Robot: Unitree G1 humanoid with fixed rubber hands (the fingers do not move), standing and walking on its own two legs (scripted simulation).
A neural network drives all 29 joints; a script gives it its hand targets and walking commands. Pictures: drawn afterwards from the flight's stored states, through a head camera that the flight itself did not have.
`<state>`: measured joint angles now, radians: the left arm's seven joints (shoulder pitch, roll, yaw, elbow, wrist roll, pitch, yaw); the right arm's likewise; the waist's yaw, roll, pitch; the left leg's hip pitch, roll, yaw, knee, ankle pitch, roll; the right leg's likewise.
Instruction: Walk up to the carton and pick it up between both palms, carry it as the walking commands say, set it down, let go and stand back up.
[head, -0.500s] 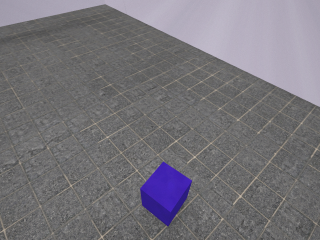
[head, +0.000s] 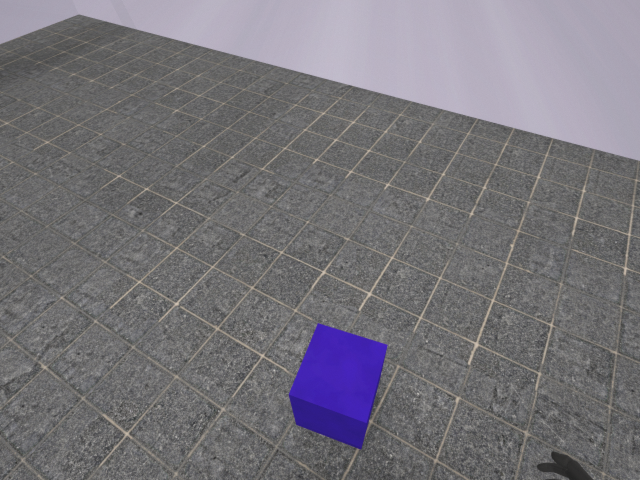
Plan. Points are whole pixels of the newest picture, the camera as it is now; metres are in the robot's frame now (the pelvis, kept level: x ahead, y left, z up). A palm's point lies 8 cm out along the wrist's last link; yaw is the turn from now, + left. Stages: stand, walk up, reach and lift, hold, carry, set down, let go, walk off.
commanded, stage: walk up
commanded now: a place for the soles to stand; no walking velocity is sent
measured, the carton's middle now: (339, 386) +0.48 -0.04 -0.62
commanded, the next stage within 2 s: none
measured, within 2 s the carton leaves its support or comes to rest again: neither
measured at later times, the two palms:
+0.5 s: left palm out of the picture +0.20 +0.51 -0.09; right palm out of the picture +0.09 -0.16 -0.11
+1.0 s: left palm (1, 400) +0.28 +0.47 -0.09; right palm out of the picture +0.01 -0.14 -0.08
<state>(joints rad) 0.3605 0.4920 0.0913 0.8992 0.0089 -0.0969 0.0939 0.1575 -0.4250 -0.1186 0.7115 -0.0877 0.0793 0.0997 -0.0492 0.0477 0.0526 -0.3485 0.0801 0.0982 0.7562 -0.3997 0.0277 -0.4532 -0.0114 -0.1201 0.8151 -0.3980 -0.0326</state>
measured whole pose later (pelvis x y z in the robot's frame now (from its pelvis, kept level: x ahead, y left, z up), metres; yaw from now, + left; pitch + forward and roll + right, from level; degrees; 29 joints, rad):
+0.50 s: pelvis +0.04 +0.17 -0.02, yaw -12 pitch -1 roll +1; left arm 0.26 0.52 0.08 0.82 0.00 -0.04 0.07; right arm 0.18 -0.40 -0.08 0.74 -0.02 0.04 0.04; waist -0.01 -0.01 0.09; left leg -0.46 0.12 0.04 0.91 -0.44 -0.05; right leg -0.60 0.01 0.08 1.20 -0.48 -0.03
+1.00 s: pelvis +0.04 +0.20 +0.00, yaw -22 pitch -3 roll +0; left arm 0.17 0.46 0.08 0.79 0.02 0.03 -0.01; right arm 0.19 -0.42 -0.05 0.83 -0.02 -0.04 -0.04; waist -0.01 -0.04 0.12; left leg -0.34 0.08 0.08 0.76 -0.38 0.00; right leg -0.48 0.06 0.10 1.06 -0.51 -0.03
